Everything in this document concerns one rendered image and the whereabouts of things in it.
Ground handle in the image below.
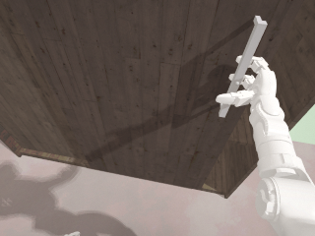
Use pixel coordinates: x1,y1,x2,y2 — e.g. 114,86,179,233
219,16,268,118

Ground right robot hand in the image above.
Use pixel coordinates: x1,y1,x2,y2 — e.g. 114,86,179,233
216,55,277,107

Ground right robot forearm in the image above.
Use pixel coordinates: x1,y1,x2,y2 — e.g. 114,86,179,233
249,94,315,187

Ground wardrobe door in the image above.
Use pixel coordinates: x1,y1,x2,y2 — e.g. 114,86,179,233
8,0,305,191
0,0,86,160

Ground robot right upper arm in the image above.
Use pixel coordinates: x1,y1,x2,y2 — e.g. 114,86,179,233
255,176,315,236

